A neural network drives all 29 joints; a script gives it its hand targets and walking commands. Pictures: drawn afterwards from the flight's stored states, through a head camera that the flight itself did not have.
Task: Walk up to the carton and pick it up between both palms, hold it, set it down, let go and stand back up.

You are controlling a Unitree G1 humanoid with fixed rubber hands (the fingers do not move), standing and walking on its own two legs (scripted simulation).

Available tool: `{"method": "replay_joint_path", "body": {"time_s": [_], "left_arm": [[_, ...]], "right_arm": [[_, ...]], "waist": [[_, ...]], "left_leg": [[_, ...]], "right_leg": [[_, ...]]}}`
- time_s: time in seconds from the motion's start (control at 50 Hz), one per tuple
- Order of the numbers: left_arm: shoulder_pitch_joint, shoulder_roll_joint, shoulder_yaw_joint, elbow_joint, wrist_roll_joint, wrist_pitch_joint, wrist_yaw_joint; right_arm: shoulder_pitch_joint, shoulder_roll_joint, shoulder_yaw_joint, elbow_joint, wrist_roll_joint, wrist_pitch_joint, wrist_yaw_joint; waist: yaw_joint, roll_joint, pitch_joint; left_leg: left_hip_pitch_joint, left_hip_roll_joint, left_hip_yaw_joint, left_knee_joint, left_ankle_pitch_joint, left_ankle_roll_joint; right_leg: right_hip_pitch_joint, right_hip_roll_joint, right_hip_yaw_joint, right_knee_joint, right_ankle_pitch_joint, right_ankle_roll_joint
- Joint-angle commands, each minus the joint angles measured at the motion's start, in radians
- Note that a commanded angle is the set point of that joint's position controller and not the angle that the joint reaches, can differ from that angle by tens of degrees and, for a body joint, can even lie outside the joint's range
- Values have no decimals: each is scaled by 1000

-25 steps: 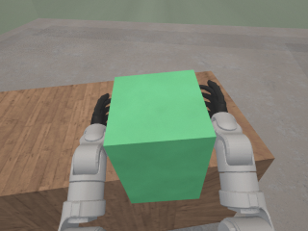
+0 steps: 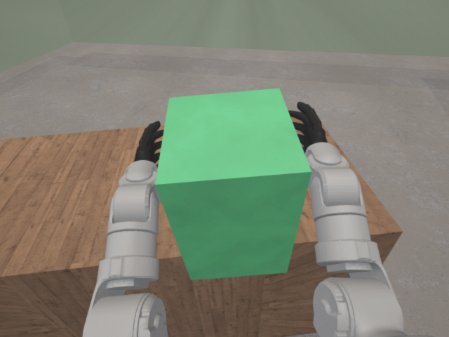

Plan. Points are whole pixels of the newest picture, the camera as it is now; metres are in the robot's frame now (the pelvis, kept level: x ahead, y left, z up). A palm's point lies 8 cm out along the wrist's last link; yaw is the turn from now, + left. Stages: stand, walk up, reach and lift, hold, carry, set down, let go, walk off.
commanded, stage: hold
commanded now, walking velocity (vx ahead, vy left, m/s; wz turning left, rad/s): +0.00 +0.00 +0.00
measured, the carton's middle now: (231, 190) +0.37 +0.00 +0.12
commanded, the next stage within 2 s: none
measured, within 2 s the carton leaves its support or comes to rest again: neither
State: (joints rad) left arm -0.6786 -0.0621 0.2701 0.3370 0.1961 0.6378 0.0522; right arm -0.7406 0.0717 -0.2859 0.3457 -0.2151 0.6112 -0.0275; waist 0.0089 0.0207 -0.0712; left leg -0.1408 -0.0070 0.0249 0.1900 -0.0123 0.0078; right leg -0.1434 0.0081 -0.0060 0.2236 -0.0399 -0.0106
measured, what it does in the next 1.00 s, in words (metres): stands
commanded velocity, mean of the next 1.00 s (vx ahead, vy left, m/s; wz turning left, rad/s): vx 0.00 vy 0.00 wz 0.00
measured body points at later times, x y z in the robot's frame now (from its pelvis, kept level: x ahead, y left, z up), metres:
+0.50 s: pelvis +0.06 -0.01 +0.01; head +0.05 -0.02 +0.46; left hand +0.43 +0.14 +0.16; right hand +0.44 -0.15 +0.18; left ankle +0.06 +0.11 -0.75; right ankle +0.06 -0.11 -0.75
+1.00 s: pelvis +0.02 +0.00 +0.00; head -0.01 +0.00 +0.45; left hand +0.38 +0.14 +0.16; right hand +0.38 -0.15 +0.19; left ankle +0.06 +0.11 -0.75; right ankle +0.06 -0.11 -0.75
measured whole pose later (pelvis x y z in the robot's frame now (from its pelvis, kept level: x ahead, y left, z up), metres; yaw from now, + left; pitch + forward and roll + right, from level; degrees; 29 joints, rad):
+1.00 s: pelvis +0.02 +0.00 +0.00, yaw -1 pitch -1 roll +0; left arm -0.49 -0.07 0.15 0.05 0.13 0.75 0.10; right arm -0.54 0.08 -0.18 0.01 -0.13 0.75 -0.08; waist -0.01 0.01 -0.05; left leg -0.10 -0.01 0.04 0.11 0.01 0.01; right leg -0.10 0.01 0.01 0.13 -0.01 0.00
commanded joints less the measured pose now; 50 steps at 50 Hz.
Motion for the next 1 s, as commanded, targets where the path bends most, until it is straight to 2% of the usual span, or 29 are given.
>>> {"method": "replay_joint_path", "body": {"time_s": [0.0, 0.08, 0.1, 0.12, 0.14, 0.18, 0.22, 0.24, 0.3, 0.32, 0.34, 0.4, 0.44, 0.46, 0.48, 0.5, 0.52, 0.56, 0.64, 0.66, 0.68, 0.72, 0.76, 0.8, 0.86, 0.9, 0.92, 0.94, 0.98], "left_arm": [[-565, -398, -261, -77, -84, -80, -138], [-587, -391, -258, -90, -78, -111, -140], [-587, -379, -261, -112, -82, -120, -137], [-574, -399, -274, -110, -81, -119, -135], [-591, -401, -289, -117, -91, -121, -131], [-599, -415, -331, -168, -112, -127, -129], [-581, -406, -347, -188, -120, -127, -125], [-563, -395, -351, -173, -122, -115, -126], [-438, -358, -342, -197, -130, -102, -111], [-422, -346, -358, -201, -131, -98, -107], [-401, -348, -378, -238, -134, -93, -106], [-382, -389, -468, -353, -203, -73, -98], [-359, -391, -518, -468, -239, -53, -88], [-328, -401, -532, -486, -248, -35, -84], [-298, -386, -547, -511, -254, -21, -80], [-308, -371, -568, -541, -255, -7, -77], [-251, -380, -580, -572, -270, 6, -73], [-220, -356, -575, -582, -269, 33, -70], [-171, -355, -553, -536, -268, 81, -70], [-183, -358, -573, -556, -272, 87, -72], [-196, -354, -559, -581, -288, 87, -71], [-258, -354, -562, -593, -284, 90, -67], [-272, -379, -569, -572, -285, 81, -72], [-287, -384, -534, -547, -259, 75, -72], [-322, -401, -538, -495, -228, 62, -82], [-349, -422, -526, -461, -217, 59, -90], [-381, -404, -520, -464, -208, 60, -95], [-373, -401, -493, -431, -191, 62, -98], [-398, -408, -462, -437, -173, 58, -102]], "right_arm": [[-473, 393, 303, -10, 97, -51, 137], [-462, 402, 296, 3, 95, -80, 136], [-473, 408, 306, -23, 100, -85, 138], [-493, 421, 325, -58, 124, -94, 132], [-509, 439, 343, -63, 133, -98, 129], [-499, 441, 385, -93, 140, -103, 117], [-442, 422, 372, -89, 133, -95, 103], [-430, 399, 366, -84, 133, -88, 96], [-349, 391, 402, -151, 138, -71, 70], [-328, 388, 408, -154, 149, -63, 62], [-315, 374, 431, -179, 158, -57, 57], [-280, 437, 522, -295, 221, -34, 45], [-230, 445, 563, -384, 230, -7, 26], [-202, 436, 579, -421, 237, 10, 16], [-173, 427, 596, -452, 243, 28, 8], [-163, 429, 606, -457, 256, 40, 5], [-138, 403, 610, -514, 261, 56, -5], [-100, 393, 607, -512, 259, 86, -8], [-62, 357, 589, -536, 253, 134, 6], [-87, 348, 594, -543, 261, 140, 10], [-75, 364, 584, -538, 267, 146, 16], [-98, 354, 576, -522, 265, 145, 28], [-164, 374, 578, -549, 278, 132, 43], [-197, 375, 575, -562, 271, 129, 56], [-228, 382, 576, -482, 250, 112, 79], [-255, 423, 552, -434, 245, 107, 88], [-258, 426, 548, -408, 238, 111, 97], [-275, 424, 534, -392, 229, 107, 102], [-255, 404, 473, -326, 209, 106, 111]], "waist": [[7, -12, -204], [18, -16, -259], [5, -54, -283], [25, -19, -295], [25, -46, -305], [27, -20, -355], [16, -31, -373], [21, -10, -354], [13, -75, -422], [9, -51, -430], [17, -17, -427], [15, -39, -421], [1, -62, -443], [0, -19, -442], [-6, -35, -452], [2, -1, -411], [-17, -6, -409], [-5, 9, -338], [-34, 9, -234], [-25, 24, -211], [-31, -23, -215], [-31, 18, -196], [-40, -10, -285], [-21, -40, -316], [-9, -11, -297], [-3, 10, -306], [-4, -24, -282], [8, 1, -262], [-3, 37, -236]], "left_leg": [[119, -20, -11, -40, -216, -18], [127, -29, -10, -34, -169, -13], [130, -30, -10, -25, -150, -5], [126, -29, -17, -18, -118, -9], [106, -22, -25, -25, -83, 1], [97, -28, -13, -27, -40, -2], [112, -30, -4, -30, 15, -1], [105, -30, 3, -28, 38, -1], [170, -25, -2, -56, 142, -6], [172, -34, 3, -68, 145, -7], [168, -30, -2, -73, 185, -7], [211, -26, -9, -93, 367, -5], [243, -20, -27, -96, 439, -11], [241, -20, -22, -102, 444, -11], [262, -20, -34, -111, 428, -9], [243, -23, -32, -118, 442, -18], [266, -19, -37, -102, 446, -25], [265, -22, -15, -107, 386, -25], [243, -15, -9, -103, 289, -45], [224, -20, -10, -97, 266, -42], [231, -16, -18, -85, 220, -45], [193, -10, -13, -82, 175, -53], [205, -6, -16, -61, 137, -42], [225, 1, -26, -59, 103, -41], [195, -9, -9, -56, 23, -37], [183, -11, -12, -70, -10, -37], [153, -8, -17, -76, -30, -39], [135, -11, -5, -81, -32, -39], [138, -6, -7, -89, -56, -45]], "right_leg": [[-29, 38, -9, -79, -198, 12], [-7, 41, -6, -79, -163, 12], [-14, 39, -1, -70, -156, 15], [-18, 35, 6, -72, -104, 9], [-4, 33, 3, -57, -69, 11], [40, 27, 11, -50, -10, 22], [78, 22, 22, -53, 54, 30], [90, 25, 20, -58, 85, 32], [183, 16, 17, -60, 234, 50], [208, 9, 30, -60, 287, 46], [227, 7, 35, -67, 314, 45], [290, 6, 45, -50, 526, 60], [333, 8, 36, -49, 592, 65], [340, 6, 45, -50, 617, 68], [334, -2, 39, -52, 619, 73], [331, 3, 39, -53, 614, 74], [318, 1, 37, -65, 592, 72], [292, 12, 26, -85, 497, 63], [238, 22, 13, -127, 350, 46], [220, 23, 19, -118, 318, 38], [197, 26, 3, -123, 258, 49], [162, 26, 10, -120, 191, 32], [136, 25, 6, -105, 163, 32], [111, 26, -1, -103, 89, 36], [86, 27, -14, -100, -2, 32], [88, 30, -4, -100, 1, 32], [97, 29, -3, -93, -14, 31], [115, 29, 5, -98, -12, 34], [85, 38, -6, -110, -46, 27]]}}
